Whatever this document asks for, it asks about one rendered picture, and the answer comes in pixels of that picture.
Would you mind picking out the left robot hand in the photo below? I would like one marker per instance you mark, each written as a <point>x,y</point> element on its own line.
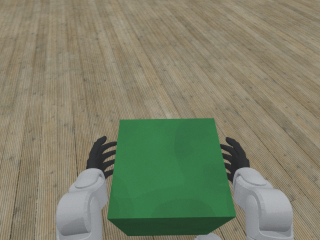
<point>97,157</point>

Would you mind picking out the robot left forearm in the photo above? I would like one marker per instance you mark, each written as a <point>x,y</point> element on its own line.
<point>78,213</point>

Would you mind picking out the robot right forearm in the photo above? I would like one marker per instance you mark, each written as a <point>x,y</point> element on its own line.
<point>268,212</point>

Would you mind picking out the carton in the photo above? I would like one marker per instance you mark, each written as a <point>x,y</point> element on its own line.
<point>169,178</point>

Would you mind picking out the right robot hand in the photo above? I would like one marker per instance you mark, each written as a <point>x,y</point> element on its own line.
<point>238,159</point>

